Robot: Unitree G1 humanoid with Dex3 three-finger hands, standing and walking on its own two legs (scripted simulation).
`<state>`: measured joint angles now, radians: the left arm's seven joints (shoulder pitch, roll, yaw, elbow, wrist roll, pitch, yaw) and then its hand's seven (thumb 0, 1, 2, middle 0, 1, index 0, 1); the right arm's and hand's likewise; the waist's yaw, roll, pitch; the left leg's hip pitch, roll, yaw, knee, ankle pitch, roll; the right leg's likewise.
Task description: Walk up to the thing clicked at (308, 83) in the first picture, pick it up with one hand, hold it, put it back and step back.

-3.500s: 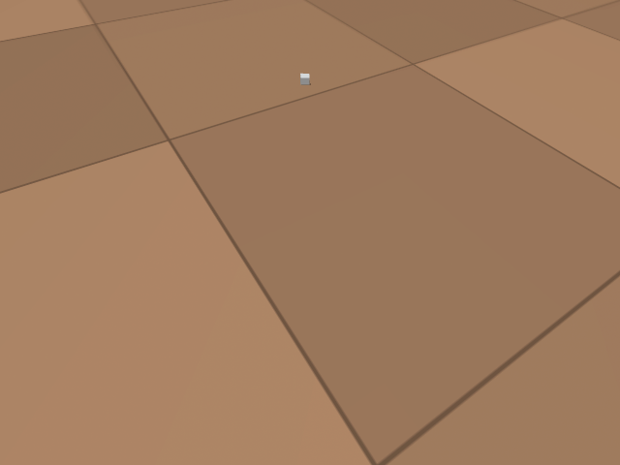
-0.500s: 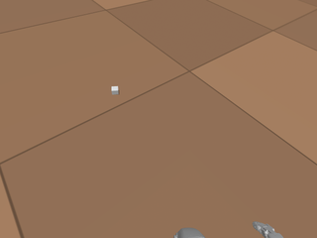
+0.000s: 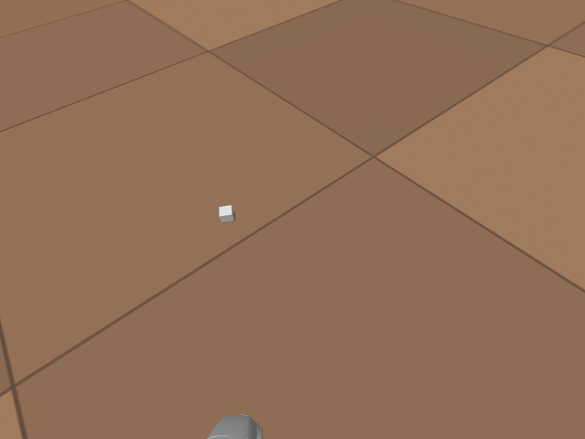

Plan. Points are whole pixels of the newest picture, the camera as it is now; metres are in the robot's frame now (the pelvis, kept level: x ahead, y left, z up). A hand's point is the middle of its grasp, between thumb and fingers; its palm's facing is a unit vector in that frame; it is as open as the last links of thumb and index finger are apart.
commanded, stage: walk up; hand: left
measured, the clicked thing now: (226, 214) +1.14 +0.37 -0.75
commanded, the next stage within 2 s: none
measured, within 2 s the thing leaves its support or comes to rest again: neither
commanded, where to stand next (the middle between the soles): +0.73 +0.12 m, yaw -1 degrees
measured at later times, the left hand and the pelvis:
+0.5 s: hand (105, 375) +0.25 +0.35 -0.16, palm faces +0.00 -0.95 -0.32, open 7.4 cm; pelvis +0.21 +0.08 +0.00, yaw +2 degrees
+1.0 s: hand (142, 268) +0.44 +0.32 -0.12, palm faces +0.00 -0.91 -0.42, open 7.4 cm; pelvis +0.38 +0.05 +0.00, yaw +0 degrees
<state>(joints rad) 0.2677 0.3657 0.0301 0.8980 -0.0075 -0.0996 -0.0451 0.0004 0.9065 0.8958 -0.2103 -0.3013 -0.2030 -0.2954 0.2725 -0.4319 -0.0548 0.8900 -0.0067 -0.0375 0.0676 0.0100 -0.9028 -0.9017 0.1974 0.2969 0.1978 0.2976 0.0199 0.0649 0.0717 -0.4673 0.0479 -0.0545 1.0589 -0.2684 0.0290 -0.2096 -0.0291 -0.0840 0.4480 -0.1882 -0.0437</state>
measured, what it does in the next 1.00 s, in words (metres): walks ahead: left foot, then right foot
